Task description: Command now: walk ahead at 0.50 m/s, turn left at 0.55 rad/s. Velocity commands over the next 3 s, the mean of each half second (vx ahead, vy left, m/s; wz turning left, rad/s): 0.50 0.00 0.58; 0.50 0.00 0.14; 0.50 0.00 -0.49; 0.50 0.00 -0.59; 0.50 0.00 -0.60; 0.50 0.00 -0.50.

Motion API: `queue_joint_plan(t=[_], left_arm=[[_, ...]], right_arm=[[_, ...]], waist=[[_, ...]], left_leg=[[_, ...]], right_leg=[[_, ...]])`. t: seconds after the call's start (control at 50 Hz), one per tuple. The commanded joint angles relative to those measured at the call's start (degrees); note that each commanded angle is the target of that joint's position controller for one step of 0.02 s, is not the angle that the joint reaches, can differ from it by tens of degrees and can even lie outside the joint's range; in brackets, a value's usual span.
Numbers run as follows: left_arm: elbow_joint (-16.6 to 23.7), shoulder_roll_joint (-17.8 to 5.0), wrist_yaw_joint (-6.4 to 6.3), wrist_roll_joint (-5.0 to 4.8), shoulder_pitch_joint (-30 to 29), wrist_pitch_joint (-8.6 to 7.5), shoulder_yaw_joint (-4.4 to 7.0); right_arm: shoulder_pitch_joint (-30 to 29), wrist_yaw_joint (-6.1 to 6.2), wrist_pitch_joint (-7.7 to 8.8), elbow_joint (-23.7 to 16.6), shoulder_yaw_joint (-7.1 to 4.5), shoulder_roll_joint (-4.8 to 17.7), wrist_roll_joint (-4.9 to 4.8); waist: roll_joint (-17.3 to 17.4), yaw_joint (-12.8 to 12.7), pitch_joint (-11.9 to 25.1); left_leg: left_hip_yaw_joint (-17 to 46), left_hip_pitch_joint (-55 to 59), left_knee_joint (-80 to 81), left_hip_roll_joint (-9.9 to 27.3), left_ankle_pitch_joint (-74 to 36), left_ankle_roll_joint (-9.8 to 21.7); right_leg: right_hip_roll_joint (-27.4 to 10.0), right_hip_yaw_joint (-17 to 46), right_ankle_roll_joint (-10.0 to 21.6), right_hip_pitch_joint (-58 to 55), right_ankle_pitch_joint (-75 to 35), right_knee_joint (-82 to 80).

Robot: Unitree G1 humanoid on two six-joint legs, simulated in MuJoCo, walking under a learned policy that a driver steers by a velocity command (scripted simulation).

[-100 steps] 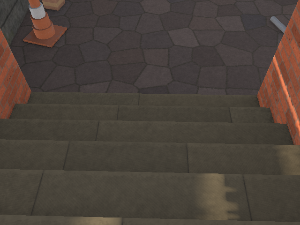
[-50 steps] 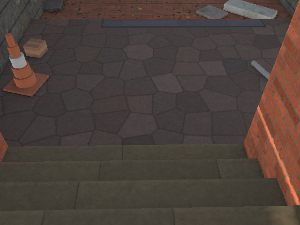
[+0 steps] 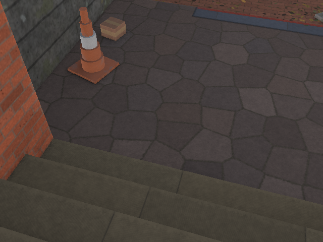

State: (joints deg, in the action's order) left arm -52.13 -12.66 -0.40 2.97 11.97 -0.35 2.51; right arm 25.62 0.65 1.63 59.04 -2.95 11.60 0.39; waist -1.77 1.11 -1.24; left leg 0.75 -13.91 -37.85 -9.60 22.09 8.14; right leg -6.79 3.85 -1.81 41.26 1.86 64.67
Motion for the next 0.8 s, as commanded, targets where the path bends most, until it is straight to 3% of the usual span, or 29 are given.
queue_joint_plan(t=[0.02,0.04,0.12,0.16,0.22,0.24,0.26,0.28,0.3,0.32,0.34,0.36,0.38,0.4,0.42,0.44,0.46,0.48,0.5,0.54,0.56,0.58,0.62,0.66,0.7,0.74,0.76,0.78,0.8], left_arm=[[3.8,-6.9,0.74,-0.11,-2.3,-0.43,2.07],[3.8,-6.0,1.37,0.6,-3.1,-0.51,2.03],[6.4,-3.8,2.23,0.81,-6.0,-0.39,1.34],[8.3,-3.3,2.42,-0.28,-8.8,-1.07,0.81],[8.6,-3.1,1.68,-3.41,-7.3,-2.59,0.62],[6.4,-3.8,1.4,-3.21,0.0,-2.85,1.31],[3.7,-4.5,0.85,-3.13,9.4,-3.11,1.71],[1.7,-7.5,0.07,-3.25,14.5,-3.09,3.06],[-0.5,-8.9,0.27,-3.19,20.4,-2.79,3.43],[0.1,-10.0,0.95,-1.6,22.6,-2.73,2.4],[0.5,-9.6,1.88,-2.56,24.0,-2.48,2.56],[-0.1,-12.6,1.45,-2.98,23.7,-2.72,3.87],[1.6,-5.8,1.18,-2.85,17.4,-2.71,2.3],[2.2,-7.8,0.95,-1.32,15.7,-3.93,1.86],[0.6,-5.8,0.92,-0.53,16.1,-4.23,1.01],[-0.3,-3.9,0.69,-1.06,15.3,-5.16,0.01],[0.3,-3.3,0.5,-1.25,12.2,-5.88,-0.4],[1.1,-4.3,0.23,-1.55,11.0,-6.28,-0.7],[1.9,-5.3,0.14,-2.07,9.4,-6.37,-0.79],[-0.1,-7.6,-0.27,-2.6,13.0,-5.6,-0.18],[-1.3,-8.7,-0.46,-2.23,15.3,-5.2,0.17],[-1.5,-7.4,-0.66,-2.02,16.9,-4.71,0.01],[-2.2,-6.1,-0.64,-1.12,22.3,-3.4,-0.33],[-4.7,-5.4,-0.54,0.19,28.9,-2.39,-0.72],[-6.0,-6.5,-0.36,0.93,31.7,-2.09,-0.48],[-5.3,-7.8,-0.28,0.93,29.7,-2.32,-0.32],[-4.5,-7.7,-0.1,0.49,26.0,-2.25,-0.55],[-3.4,-7.8,0.44,-0.5,21.5,-2.32,-0.73],[-4.3,-8.3,0.94,-0.47,18.2,-2.93,-0.24]], right_arm=[[0.5,0.92,1.81,-3.1,-0.74,4.8,-0.39],[0.4,1.1,1.81,-3.8,-0.42,4.7,0.02],[1.4,1.65,1.64,-6.0,0.12,6.1,1.37],[1.4,2.03,1.11,-7.3,0.08,7.3,2.12],[2.9,3.48,-0.62,-7.2,0.33,7.0,2.31],[1.3,3.4,-1.07,-6.9,0.31,7.4,2.58],[0.7,3.14,-0.99,-6.8,0.19,7.7,1.78],[2.4,3.46,-0.98,-6.2,-0.1,7.3,2.25],[4.1,2.15,-0.63,-5.2,-0.32,4.5,1.67],[9.4,2.3,-0.17,-8.6,-0.04,2.7,-1.84],[9.1,2.81,0.03,-8.5,0.65,3.1,-1.98],[3.1,2.79,-0.25,-10.3,0.35,5.4,-0.92],[-8.1,2.05,-1.55,-11.0,-0.29,7.0,1.95],[-11.5,1.51,-2.4,-13.7,-0.6,7.1,1.71],[-12.5,1.45,-3.41,-12.9,-0.76,6.1,1.64],[-13.8,0.91,-3.49,-13.0,-0.51,4.5,1.63],[-14.5,0.14,-3.34,-13.2,-0.05,2.7,1.5],[-14.8,-0.48,-3.36,-13.5,0.04,2.3,1.84],[-14.7,-0.96,-2.79,-13.3,-0.52,3.1,2.27],[-14.4,-1.56,-3.32,-11.7,-0.21,1.4,2.03],[-12.3,-1.42,-3.7,-10.8,-0.51,1.9,1.93],[-14.0,-1.48,-3.39,-10.6,-0.63,2.4,1.92],[-22.6,-1.61,-2.93,-12.9,-0.54,2.8,2.4],[-25.5,-1.75,-2.47,-12.5,-0.38,2.1,2.43],[-27.3,-2.09,-2.03,-12.2,-0.71,2.9,2.16],[-27.9,-2.35,-1.67,-11.3,-0.96,4.0,2.53],[-24.9,-2.5,-1.49,-10.0,-0.73,3.6,2.21],[-16.5,-2.5,-1.27,-6.6,-0.55,2.7,1.78],[-4.5,-1.45,-0.36,-2.2,-1.2,3.7,1.34]], waist=[[4.1,-0.8,-4.8],[3.9,-0.3,-3.5],[5.2,1.1,-2.9],[6.2,3.1,-4.4],[8.1,5.2,-5.9],[8.2,2.0,-3.5],[5.5,-2.9,-2.2],[-0.7,-4.6,-1.9],[-7.4,-5.2,4.0],[-11.0,-0.8,11.0],[-10.2,-2.4,14.2],[-12.6,-4.0,11.5],[-1.2,-4.5,2.0],[-5.5,-3.7,-2.1],[-2.7,-2.0,-6.7],[0.2,0.4,-9.3],[-1.0,2.5,-7.6],[-4.4,3.3,-7.6],[-4.7,3.4,-6.2],[-7.4,2.1,-2.3],[-8.3,2.5,-0.4],[-3.9,1.7,-1.1],[-1.7,-2.3,-4.5],[-2.1,-5.2,-6.7],[-2.7,-6.1,-8.9],[-2.3,-5.6,-7.4],[-2.2,-3.1,-6.1],[-2.1,1.6,-2.5],[-5.4,6.9,2.2]], left_leg=[[22.8,-7.2,8.5,13.4,-0.2,9.3],[23.2,-8.6,6.7,12.4,2.8,8.9],[24.3,-13.6,-2.1,10.3,1.5,8.3],[23.8,-12.8,-5.8,8.9,-0.1,7.1],[24.2,-5.7,-14.3,8.2,-6.4,5.7],[24.0,-10.5,-21.3,7.9,-11.9,5.6],[21.0,-11.0,-31.4,5.4,-15.7,5.0],[16.8,-11.5,-46.9,2.9,-7.1,4.2],[10.6,-24.9,-66.9,-2.4,22.6,2.3],[6.8,-41.5,-84.1,0.3,30.9,0.7],[4.6,-48.8,-90.1,3.7,25.4,0.9],[-0.4,-55.5,-92.1,4.3,17.7,-1.1],[1.2,-55.9,-86.2,7.2,8.9,-0.7],[4.0,-52.3,-79.1,9.0,4.7,-1.7],[5.4,-51.2,-75.1,9.8,3.6,-2.4],[7.6,-50.0,-64.3,9.9,-6.1,-3.3],[6.6,-43.1,-53.9,9.4,-13.2,-4.5],[4.0,-36.9,-44.6,8.4,-19.9,-5.2],[3.6,-31.2,-34.4,8.9,-25.8,-5.5],[1.1,-26.8,-30.7,9.4,-27.9,-4.4],[2.8,-30.5,-35.4,10.6,-29.8,-3.0],[3.2,-34.4,-32.8,10.9,-30.1,-1.9],[1.1,-41.2,-30.9,11.3,-26.2,-0.4],[2.1,-44.0,-28.2,10.5,-18.9,-0.2],[2.5,-45.2,-24.8,10.1,-12.7,-0.5],[-4.6,-37.3,-22.7,9.1,-12.7,-0.7],[-7.2,-26.6,-18.0,8.8,-11.8,-0.4],[-9.7,-5.5,-13.9,6.4,-13.3,0.6],[-2.0,11.8,-8.7,8.8,-24.1,1.0]], right_leg=[[0.4,1.3,0.3,3.2,-19.8,-12.6],[1.6,1.3,0.7,-0.5,-24.0,-15.2],[5.8,-0.2,0.2,-8.5,-22.9,-18.7],[7.5,-0.1,0.2,-11.5,-18.3,-26.2],[5.4,2.5,0.8,-16.4,-18.5,-42.9],[6.5,-0.6,1.0,-27.0,-21.1,-38.3],[4.6,0.0,1.9,-34.2,-24.6,-45.4],[0.9,3.4,2.5,-39.3,-22.9,-57.9],[-3.0,4.7,2.7,-54.9,-33.8,-44.7],[-12.3,9.3,3.6,-69.9,-50.8,-20.7],[-15.1,12.6,4.6,-69.4,-41.5,-21.7],[-20.5,23.9,13.7,-62.7,-10.8,-34.6],[-15.3,20.4,13.0,-48.8,5.5,-42.1],[-17.8,22.7,15.0,-38.3,3.8,-41.7],[-16.1,20.0,13.3,-31.4,-3.6,-39.7],[-10.9,11.9,9.4,-25.4,-4.5,-37.2],[-8.0,7.3,6.1,-18.6,-1.7,-39.3],[-6.7,4.2,7.0,-12.4,-2.9,-41.2],[-6.5,2.3,8.1,-11.4,-7.0,-43.0],[-7.7,1.5,8.6,-17.7,-18.5,-41.9],[-9.6,3.0,9.1,-25.0,-20.5,-39.0],[-9.2,1.2,8.5,-30.1,-18.7,-37.7],[-10.2,1.3,8.6,-38.1,-17.7,-37.5],[-10.6,3.0,10.5,-43.7,-16.4,-37.3],[-11.0,4.1,12.6,-48.0,-17.7,-36.9],[-9.5,1.1,13.3,-45.5,-23.5,-33.2],[-8.5,-1.8,12.7,-39.7,-30.3,-30.5],[-6.1,-5.8,11.4,-28.0,-37.0,-24.1],[-5.6,-4.8,8.0,-21.0,-28.7,-10.9]])
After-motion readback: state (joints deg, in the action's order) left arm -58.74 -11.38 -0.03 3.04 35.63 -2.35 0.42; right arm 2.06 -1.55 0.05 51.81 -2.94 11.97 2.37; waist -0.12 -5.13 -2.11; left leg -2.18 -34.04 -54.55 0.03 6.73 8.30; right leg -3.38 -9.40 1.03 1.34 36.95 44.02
